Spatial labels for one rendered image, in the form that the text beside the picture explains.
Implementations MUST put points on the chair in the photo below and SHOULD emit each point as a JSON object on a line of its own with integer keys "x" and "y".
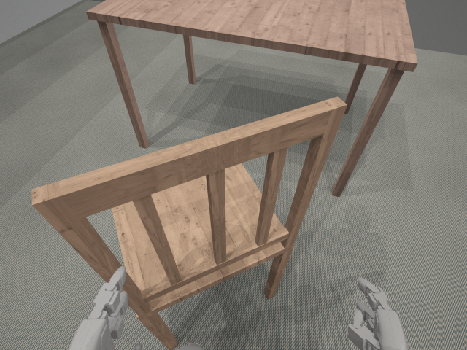
{"x": 189, "y": 217}

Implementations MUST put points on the table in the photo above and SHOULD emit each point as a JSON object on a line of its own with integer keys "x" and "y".
{"x": 368, "y": 32}

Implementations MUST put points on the robot left hand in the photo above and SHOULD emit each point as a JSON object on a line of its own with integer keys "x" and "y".
{"x": 105, "y": 323}

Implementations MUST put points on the robot right hand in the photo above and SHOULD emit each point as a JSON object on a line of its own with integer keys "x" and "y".
{"x": 384, "y": 330}

